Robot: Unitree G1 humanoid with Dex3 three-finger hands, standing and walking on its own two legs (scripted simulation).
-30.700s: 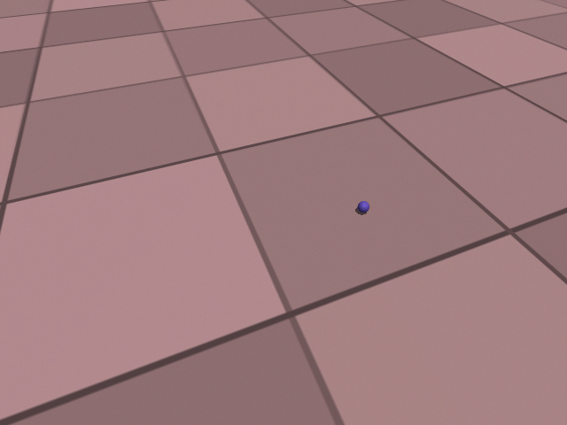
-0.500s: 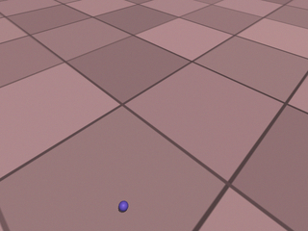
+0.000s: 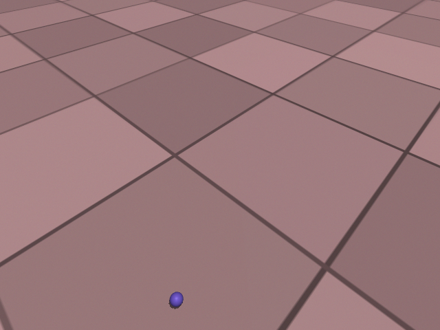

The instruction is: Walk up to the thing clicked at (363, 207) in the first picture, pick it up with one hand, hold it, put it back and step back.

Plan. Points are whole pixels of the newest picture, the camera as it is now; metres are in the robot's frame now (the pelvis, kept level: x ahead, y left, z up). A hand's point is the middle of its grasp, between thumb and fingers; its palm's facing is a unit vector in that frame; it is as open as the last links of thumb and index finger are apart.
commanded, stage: stand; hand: left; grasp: from above
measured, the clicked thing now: (176, 299) +0.44 +0.23 -0.75
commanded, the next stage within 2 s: step back in 1.48 s
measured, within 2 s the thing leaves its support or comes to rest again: neither
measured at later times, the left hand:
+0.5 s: hand out of the picture +0.06 +0.24 -0.16, palm faces +0.02 -0.94 -0.34, open 7.4 cm
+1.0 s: hand out of the picture +0.09 +0.24 -0.16, palm faces +0.02 -0.94 -0.34, open 7.4 cm
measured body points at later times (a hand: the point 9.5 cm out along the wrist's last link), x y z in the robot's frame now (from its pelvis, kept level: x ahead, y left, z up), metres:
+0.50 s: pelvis +0.01 -0.01 +0.00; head +0.01 -0.01 +0.45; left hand +0.06 +0.29 -0.14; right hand +0.07 -0.30 -0.14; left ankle +0.03 +0.12 -0.75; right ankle -0.01 -0.14 -0.75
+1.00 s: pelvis +0.02 -0.01 +0.00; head +0.03 -0.01 +0.45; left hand +0.09 +0.29 -0.13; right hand +0.10 -0.30 -0.13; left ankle +0.03 +0.12 -0.75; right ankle -0.01 -0.14 -0.75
